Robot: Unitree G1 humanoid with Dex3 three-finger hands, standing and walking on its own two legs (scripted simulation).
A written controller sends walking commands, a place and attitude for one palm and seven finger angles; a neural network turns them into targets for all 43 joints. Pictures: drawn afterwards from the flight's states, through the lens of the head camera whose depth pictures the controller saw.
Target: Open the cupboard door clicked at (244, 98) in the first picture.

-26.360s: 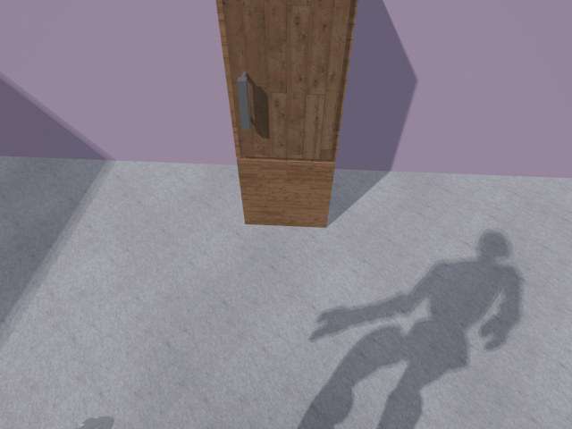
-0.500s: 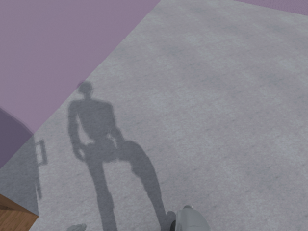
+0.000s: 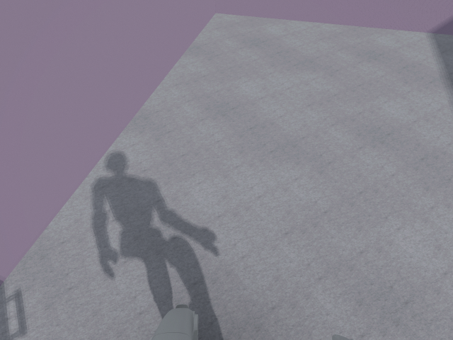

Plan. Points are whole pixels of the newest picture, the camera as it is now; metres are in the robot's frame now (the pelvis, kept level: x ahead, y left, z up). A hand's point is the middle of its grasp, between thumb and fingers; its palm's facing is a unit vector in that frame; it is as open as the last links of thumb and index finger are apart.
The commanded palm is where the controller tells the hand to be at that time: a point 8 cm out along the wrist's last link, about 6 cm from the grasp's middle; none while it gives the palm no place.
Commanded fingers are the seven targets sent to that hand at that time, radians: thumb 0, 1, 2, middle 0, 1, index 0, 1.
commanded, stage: walk to a spot facing it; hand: left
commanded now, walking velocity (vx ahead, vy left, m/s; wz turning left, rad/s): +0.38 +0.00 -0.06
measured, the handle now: out of the picture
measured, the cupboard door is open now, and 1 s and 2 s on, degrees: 55 55 55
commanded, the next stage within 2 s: turn to face it in 0.58 s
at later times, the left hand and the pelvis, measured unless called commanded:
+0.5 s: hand (163, 258) +0.32 +0.19 -0.17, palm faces -0.04 -0.98 -0.20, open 7.3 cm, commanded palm none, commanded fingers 0.00 0.90 0.90 -0.20 -0.30 -0.20 -0.30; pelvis +0.26 +0.00 +0.00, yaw -6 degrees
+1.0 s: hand (209, 179) +0.56 +0.10 -0.17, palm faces +0.10 -0.98 -0.18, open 7.0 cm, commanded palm none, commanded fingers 0.00 0.90 0.90 -0.20 -0.30 -0.20 -0.30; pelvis +0.47 -0.08 -0.01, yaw +5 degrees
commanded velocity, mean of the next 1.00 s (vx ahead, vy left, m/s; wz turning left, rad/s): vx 0.22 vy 0.00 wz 0.18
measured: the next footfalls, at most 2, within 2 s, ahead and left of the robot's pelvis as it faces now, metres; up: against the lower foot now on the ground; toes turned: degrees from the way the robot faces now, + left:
left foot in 0.24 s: +0.26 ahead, +0.09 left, +0.00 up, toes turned +2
right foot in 0.68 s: +0.47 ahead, -0.18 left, +0.00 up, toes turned -13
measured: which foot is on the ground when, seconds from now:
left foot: up 0.00-0.22, down 0.24-0.68, up 0.70-1.00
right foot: down 0.00-0.22, up 0.24-0.66, down 0.68-1.00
